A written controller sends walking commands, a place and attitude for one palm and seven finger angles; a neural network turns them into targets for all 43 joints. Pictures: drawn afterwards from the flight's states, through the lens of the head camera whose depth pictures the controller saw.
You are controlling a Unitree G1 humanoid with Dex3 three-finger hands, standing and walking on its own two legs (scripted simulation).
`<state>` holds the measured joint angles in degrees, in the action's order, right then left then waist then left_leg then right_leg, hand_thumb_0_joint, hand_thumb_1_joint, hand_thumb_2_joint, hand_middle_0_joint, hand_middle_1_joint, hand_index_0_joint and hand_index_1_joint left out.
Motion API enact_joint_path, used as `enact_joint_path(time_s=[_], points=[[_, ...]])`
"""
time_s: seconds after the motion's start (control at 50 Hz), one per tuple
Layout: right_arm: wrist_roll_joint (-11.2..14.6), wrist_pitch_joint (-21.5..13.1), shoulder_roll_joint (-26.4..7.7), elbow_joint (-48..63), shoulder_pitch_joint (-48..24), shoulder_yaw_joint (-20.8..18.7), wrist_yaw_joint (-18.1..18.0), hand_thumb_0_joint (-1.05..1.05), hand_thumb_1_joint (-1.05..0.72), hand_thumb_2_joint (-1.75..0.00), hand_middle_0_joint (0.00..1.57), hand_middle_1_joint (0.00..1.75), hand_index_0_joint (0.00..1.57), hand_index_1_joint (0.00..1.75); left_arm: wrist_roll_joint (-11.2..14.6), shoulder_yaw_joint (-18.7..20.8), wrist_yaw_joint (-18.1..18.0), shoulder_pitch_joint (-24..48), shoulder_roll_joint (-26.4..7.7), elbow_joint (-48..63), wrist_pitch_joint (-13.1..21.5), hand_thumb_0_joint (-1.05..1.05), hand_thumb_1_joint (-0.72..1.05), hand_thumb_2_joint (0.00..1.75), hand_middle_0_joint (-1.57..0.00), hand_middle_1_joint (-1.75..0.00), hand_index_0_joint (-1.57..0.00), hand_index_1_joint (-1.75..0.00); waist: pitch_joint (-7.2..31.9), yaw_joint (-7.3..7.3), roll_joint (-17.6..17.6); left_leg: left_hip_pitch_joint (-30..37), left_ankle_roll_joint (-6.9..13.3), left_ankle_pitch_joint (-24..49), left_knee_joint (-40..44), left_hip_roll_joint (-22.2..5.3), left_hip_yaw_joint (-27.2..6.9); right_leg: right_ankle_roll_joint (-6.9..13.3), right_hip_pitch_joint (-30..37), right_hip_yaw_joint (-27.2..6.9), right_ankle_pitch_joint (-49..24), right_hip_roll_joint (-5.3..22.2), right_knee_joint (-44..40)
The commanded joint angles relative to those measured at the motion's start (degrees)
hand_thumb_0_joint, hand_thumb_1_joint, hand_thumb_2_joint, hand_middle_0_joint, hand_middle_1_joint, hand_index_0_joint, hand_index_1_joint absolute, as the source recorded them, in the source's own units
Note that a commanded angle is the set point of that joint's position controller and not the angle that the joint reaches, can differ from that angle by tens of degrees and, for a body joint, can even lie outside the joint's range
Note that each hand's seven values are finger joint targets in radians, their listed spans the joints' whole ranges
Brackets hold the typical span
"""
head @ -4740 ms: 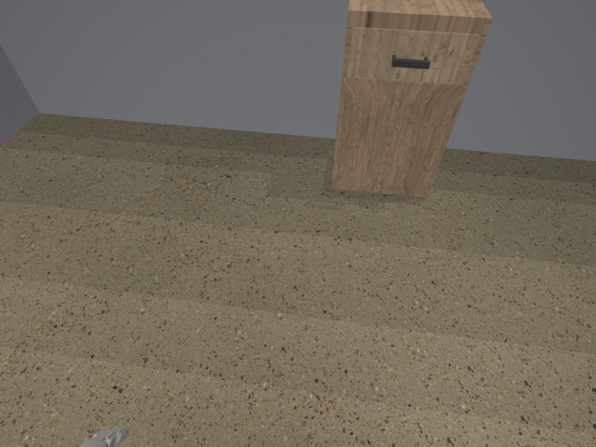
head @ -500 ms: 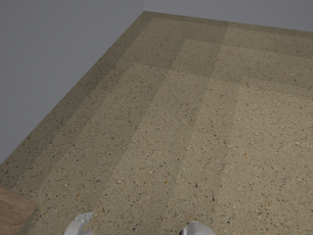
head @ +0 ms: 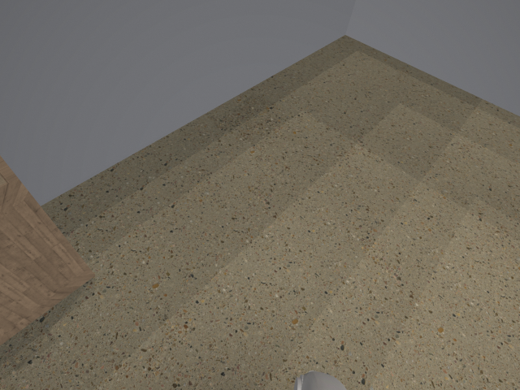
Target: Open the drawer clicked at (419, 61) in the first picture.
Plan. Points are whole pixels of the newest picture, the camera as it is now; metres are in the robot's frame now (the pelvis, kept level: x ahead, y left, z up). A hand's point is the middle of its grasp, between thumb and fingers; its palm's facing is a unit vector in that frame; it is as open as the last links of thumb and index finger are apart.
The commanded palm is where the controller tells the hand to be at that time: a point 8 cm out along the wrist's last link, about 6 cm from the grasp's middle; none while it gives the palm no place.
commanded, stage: turn to face it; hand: left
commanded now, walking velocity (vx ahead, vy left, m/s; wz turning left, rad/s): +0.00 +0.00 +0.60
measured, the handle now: out of the picture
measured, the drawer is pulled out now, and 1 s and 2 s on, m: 0.00 0.00 0.00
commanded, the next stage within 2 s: take the last steps up to it in 1.38 s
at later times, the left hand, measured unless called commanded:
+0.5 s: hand out of the picture +0.03 +0.15 -0.13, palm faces +0.31 -0.91 -0.27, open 7.4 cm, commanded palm none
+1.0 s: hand out of the picture -0.14 +0.20 -0.17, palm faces +0.61 -0.76 -0.24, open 7.4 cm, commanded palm none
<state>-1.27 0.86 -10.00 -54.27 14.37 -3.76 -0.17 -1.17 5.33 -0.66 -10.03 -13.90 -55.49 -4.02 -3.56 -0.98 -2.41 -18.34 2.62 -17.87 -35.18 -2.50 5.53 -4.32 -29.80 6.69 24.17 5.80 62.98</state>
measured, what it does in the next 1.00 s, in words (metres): steps on the spot, turning left: right foot, then left foot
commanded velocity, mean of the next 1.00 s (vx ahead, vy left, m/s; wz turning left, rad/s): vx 0.00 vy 0.00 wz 0.57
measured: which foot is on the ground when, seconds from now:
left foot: down 0.00-0.38, up 0.40-0.78, down 0.80-1.00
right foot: up 0.00-0.36, down 0.38-0.80, up 0.82-1.00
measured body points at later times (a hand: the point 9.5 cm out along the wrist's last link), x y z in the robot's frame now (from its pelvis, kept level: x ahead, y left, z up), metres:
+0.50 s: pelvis -0.02 -0.06 +0.01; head +0.01 -0.09 +0.45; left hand +0.01 +0.20 -0.11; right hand +0.13 -0.31 -0.15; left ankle -0.05 +0.07 -0.66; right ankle +0.02 -0.17 -0.73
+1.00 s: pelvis -0.06 -0.02 +0.01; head -0.04 +0.04 +0.46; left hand -0.17 +0.24 -0.15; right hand +0.17 -0.17 -0.11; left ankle -0.11 +0.04 -0.73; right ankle +0.02 -0.18 -0.64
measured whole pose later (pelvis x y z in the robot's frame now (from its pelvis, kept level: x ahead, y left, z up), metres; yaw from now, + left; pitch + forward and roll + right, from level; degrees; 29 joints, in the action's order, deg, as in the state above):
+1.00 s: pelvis -0.06 -0.02 +0.01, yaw +36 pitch +1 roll -2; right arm -0.7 1.2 -11.9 -52.2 9.4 -2.5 0.4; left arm -0.7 4.3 -0.4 -11.4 -16.7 -53.7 -3.9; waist -5.2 0.8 -2.4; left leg -13.5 2.8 -16.1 -28.8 0.1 0.8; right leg -6.3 -28.3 2.6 23.8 6.8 65.2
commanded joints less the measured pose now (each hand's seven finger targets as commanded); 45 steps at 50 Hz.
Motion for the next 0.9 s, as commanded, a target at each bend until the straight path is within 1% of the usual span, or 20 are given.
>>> enact_joint_path(time_s=[0.0, 0.04, 0.16, 0.26, 0.3, 0.32, 0.34, 0.36, 0.38, 0.44, 0.5, 0.66, 0.7, 0.74, 0.76, 0.78, 0.8, 0.82, 0.84, 0.88], points=[[0.19, -1.6, -11.37, 2.85, 2.39, -1.94, -1.31, 0.0, -0.9, -0.9, 0.2, 0.3, 0.2, 0.3, 0.24, 0.21, 0.07, 1.36, -2.48, 5.69, 2.57, 0.0, 0.9, 0.9, -0.2, -0.3, -0.2, -0.3, 9.4, -0.36, 8.51, 16.0, 5.35, 37.61, 13.34, -12.31, -14.84, -1.74, -6.72, -5.66, -3.37, -0.06, 4.22], [0.26, -1.41, -11.73, 2.57, 3.07, -2.08, -1.26, 0.0, -0.9, -0.9, 0.2, 0.3, 0.2, 0.3, 0.47, 0.09, -0.14, 1.78, -2.82, 5.74, 2.43, 0.0, 0.9, 0.9, -0.2, -0.3, -0.2, -0.3, 9.2, -0.84, 6.92, 16.96, 6.21, 37.59, 13.57, -12.31, -15.96, -2.2, -5.76, -5.97, -3.09, -0.39, 1.17], [-0.07, -0.24, -13.4, 2.71, 2.25, -2.63, -0.61, 0.0, -0.9, -0.9, 0.2, 0.3, 0.2, 0.3, 0.82, -0.22, -0.65, 4.15, -3.55, 7.56, 2.01, 0.0, 0.9, 0.9, -0.2, -0.3, -0.2, -0.3, 5.43, -1.86, 11.09, 12.27, 7.57, 27.81, 15.33, -12.0, -21.76, -2.34, -0.75, -6.55, 0.56, -1.53, -8.59], [-0.24, 0.61, -14.59, 4.37, -2.04, -3.23, -0.14, 0.0, -0.9, -0.9, 0.2, 0.3, 0.2, 0.3, 1.18, -0.43, -0.86, 0.85, -3.6, 7.87, 2.5, 0.0, 0.9, 0.9, -0.2, -0.3, -0.2, -0.3, 6.24, -0.35, 13.19, 6.21, 6.7, 25.21, 13.41, -9.51, -25.37, -0.95, 10.02, -5.67, -0.09, -4.34, -22.73], [0.13, 0.88, -14.52, 5.16, -4.09, -3.48, 0.09, 0.0, -0.9, -0.9, 0.2, 0.3, 0.2, 0.3, 1.28, -0.12, -1.07, -2.85, -4.38, 7.1, 3.01, 0.0, 0.9, 0.9, -0.2, -0.3, -0.2, -0.3, 6.71, 1.52, 11.59, 0.39, 4.57, 20.66, 10.89, -7.29, -25.49, -0.4, 18.84, -4.96, -7.56, -4.79, -32.57], [0.5, 0.94, -13.41, 5.79, -4.84, -3.36, 0.28, 0.0, -0.9, -0.9, 0.2, 0.3, 0.2, 0.3, 1.06, 0.25, -1.23, -5.29, -5.88, 6.8, 3.49, 0.0, 0.9, 0.9, -0.2, -0.3, -0.2, -0.3, 7.45, 2.9, 8.36, -4.4, 1.99, 14.41, 7.48, -4.55, -23.82, 0.23, 25.29, -6.45, -11.56, -2.41, -40.93], [1.13, 1.07, -9.37, 6.71, -3.71, -2.89, 0.68, 0.0, -0.9, -0.9, 0.2, 0.3, 0.2, 0.3, -0.03, 1.17, -1.74, -6.5, -11.48, 7.08, 4.24, 0.0, 0.9, 0.9, -0.2, -0.3, -0.2, -0.3, 8.3, 3.33, -6.96, -15.02, -2.76, -0.6, -5.05, 2.39, -15.75, 4.29, 32.88, -20.25, -7.81, 11.38, -49.4], [0.56, 1.02, -8.57, 8.2, -4.52, -2.77, 0.55, 0.0, -0.9, -0.9, 0.2, 0.3, 0.2, 0.3, -0.19, 1.28, -1.79, -5.09, -14.44, 8.31, 4.01, 0.0, 0.9, 0.9, -0.2, -0.3, -0.2, -0.3, 6.24, 3.22, -16.04, -18.3, -5.35, -15.54, -18.67, 6.58, -8.43, 10.17, 26.34, -29.71, -13.34, 23.14, -50.67], [0.02, 1.43, -10.8, 7.77, -4.89, -3.31, 0.78, 0.0, -0.9, -0.9, 0.2, 0.3, 0.2, 0.3, 0.09, 0.65, -1.79, -2.86, -12.65, 9.24, 3.83, 0.0, 0.9, 0.9, -0.2, -0.3, -0.2, -0.3, 5.05, 2.3, -9.56, -15.66, -4.64, -13.83, -27.22, 3.76, -10.82, 11.89, 19.48, -25.06, -11.95, 21.81, -49.84], [-0.19, 2.77, -10.36, 4.57, -2.41, -3.48, 1.82, 0.0, -0.9, -0.9, 0.2, 0.3, 0.2, 0.3, 0.22, -0.59, -1.63, 4.51, -7.18, 10.66, 4.18, 0.0, 0.9, 0.9, -0.2, -0.3, -0.2, -0.3, -0.49, -1.78, -7.05, -14.58, -5.82, -3.98, -35.47, 0.7, -8.35, 8.67, 13.81, -12.71, -12.71, 13.18, -48.14], [-0.01, 2.87, -9.05, 4.57, -3.12, -2.84, 2.16, 0.0, -0.9, -0.9, 0.2, 0.3, 0.2, 0.3, -0.04, -0.83, -1.47, 1.0, -6.97, 9.9, 4.54, 0.0, 0.9, 0.9, -0.2, -0.3, -0.2, -0.3, 0.83, -0.34, -7.98, -14.79, -7.11, -2.33, -32.62, 0.58, -5.54, 8.75, 19.06, -6.43, -18.65, 11.54, -45.9], [0.62, 2.32, -8.13, 6.84, -10.05, -1.68, 2.33, 0.0, -0.9, -0.9, 0.2, 0.3, 0.2, 0.3, -0.76, 0.51, -1.19, -4.76, -11.17, 7.52, 3.69, 0.0, 0.9, 0.9, -0.2, -0.3, -0.2, -0.3, 2.63, 3.71, -10.32, -7.33, -6.76, -8.34, -12.62, -0.17, -0.27, 10.89, 22.7, -3.68, -23.47, 16.23, -42.6], [0.8, 1.71, -7.98, 6.76, -8.53, -1.35, 2.13, 0.0, -0.9, -0.9, 0.2, 0.3, 0.2, 0.3, -0.75, 0.77, -1.04, -4.96, -11.8, 7.35, 3.5, 0.0, 0.9, 0.9, -0.2, -0.3, -0.2, -0.3, 5.4, 3.45, -11.33, -4.3, -6.1, -7.95, -6.85, 0.58, 0.99, 10.38, 24.77, -2.16, -28.9, 16.49, -39.26], [0.74, 1.09, -8.86, 5.96, -5.29, -1.45, 1.91, 0.0, -0.9, -0.9, 0.2, 0.3, 0.2, 0.3, -0.32, 0.92, -0.83, -4.72, -11.39, 6.74, 3.21, 0.0, 0.9, 0.9, -0.2, -0.3, -0.2, -0.3, 7.66, 1.71, -8.49, 2.52, -5.39, -0.64, 4.01, 1.01, 1.39, 7.44, 23.76, 0.97, -29.87, 15.46, -32.82], [0.67, 0.61, -10.94, 5.06, -1.96, -1.94, 1.92, 0.0, -0.9, -0.9, 0.2, 0.3, 0.2, 0.3, 0.25, 0.8, -0.68, -4.51, -10.7, 6.98, 2.88, 0.0, 0.9, 0.9, -0.2, -0.3, -0.2, -0.3, 9.76, -0.34, -3.25, 10.82, -4.57, 7.99, 11.54, 0.06, -0.8, 4.58, 18.74, 3.38, -26.2, 13.73, -25.89], [0.28, -0.08, -17.35, 4.77, 1.19, -3.42, 1.53, 0.0, -0.9, -0.9, 0.2, 0.3, 0.2, 0.3, 0.75, 0.45, -0.36, -4.49, -7.31, 8.74, 2.58, 0.0, 0.9, 0.9, -0.2, -0.3, -0.2, -0.3, 11.36, -2.22, 13.57, 20.1, 0.64, 22.34, 15.59, -12.69, -18.29, -0.04, 4.47, 5.78, -6.39, 6.7, -13.66], [0.52, 0.14, -21.59, 3.84, 4.56, -4.36, 0.98, 0.0, -0.9, -0.9, 0.2, 0.3, 0.2, 0.3, 0.38, -0.86, -0.31, 0.05, -4.74, 11.22, 2.23, 0.0, 0.9, 0.9, -0.2, -0.3, -0.2, -0.3, 9.9, -4.25, 21.46, 20.7, 7.28, 41.7, 15.37, -21.98, -28.33, -2.08, -5.57, 1.45, 15.17, 2.08, -3.88], [0.27, 0.36, -20.6, 2.89, 5.55, -4.08, 0.79, 0.0, -0.9, -0.9, 0.2, 0.3, 0.2, 0.3, 0.07, -0.65, -0.41, 1.75, -6.33, 11.38, 1.87, 0.0, 0.9, 0.9, -0.2, -0.3, -0.2, -0.3, 10.15, -4.26, 13.74, 19.1, 9.94, 40.04, 13.39, -22.57, -24.46, -0.87, -5.03, -2.96, 12.5, 3.11, 1.12], [0.18, -0.07, -18.29, 2.93, 3.76, -3.52, 0.12, 0.0, -0.9, -0.9, 0.2, 0.3, 0.2, 0.3, -0.13, -0.6, -0.63, 2.39, -5.24, 10.3, 1.59, 0.0, 0.9, 0.9, -0.2, -0.3, -0.2, -0.3, 9.06, -3.44, 16.11, 17.1, 8.1, 39.43, 14.25, -18.58, -22.35, -0.97, -6.05, -4.62, 8.59, 3.58, 2.73], [0.19, -0.23, -15.28, 4.26, -1.56, -2.34, -0.52, 0.0, -0.9, -0.9, 0.2, 0.3, 0.2, 0.3, 0.17, -0.13, -0.22, 1.87, -5.91, 8.36, 1.93, 0.0, 0.9, 0.9, -0.2, -0.3, -0.2, -0.3, 6.04, -1.37, 13.64, 14.14, 5.71, 38.93, 13.54, -13.22, -17.84, -1.42, -5.11, -6.04, 1.58, 2.31, 5.13]])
